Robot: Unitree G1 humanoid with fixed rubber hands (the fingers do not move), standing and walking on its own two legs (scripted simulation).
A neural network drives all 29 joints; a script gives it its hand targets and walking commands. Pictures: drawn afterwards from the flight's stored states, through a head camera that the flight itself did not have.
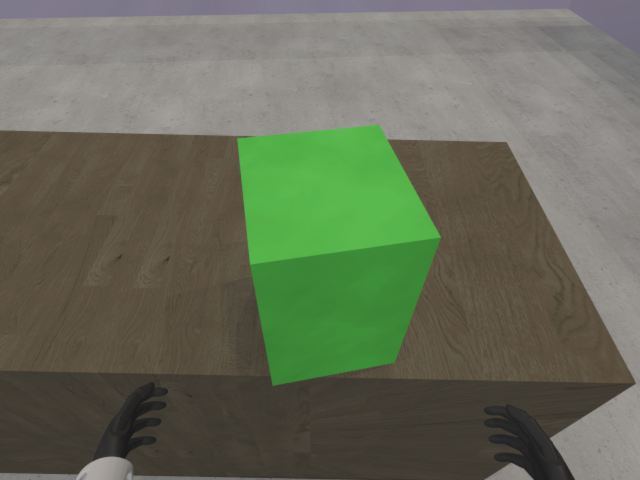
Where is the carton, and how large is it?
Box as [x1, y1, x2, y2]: [237, 125, 440, 385]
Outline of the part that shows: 378,125 237,138 250,266 273,385 394,362 440,236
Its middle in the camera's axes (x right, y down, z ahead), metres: +0.00 +0.03 +0.53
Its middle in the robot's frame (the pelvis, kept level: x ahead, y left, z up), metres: +0.39 +0.03 +0.06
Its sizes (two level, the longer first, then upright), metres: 0.201 0.182 0.277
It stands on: a pedestal, 0.69 m high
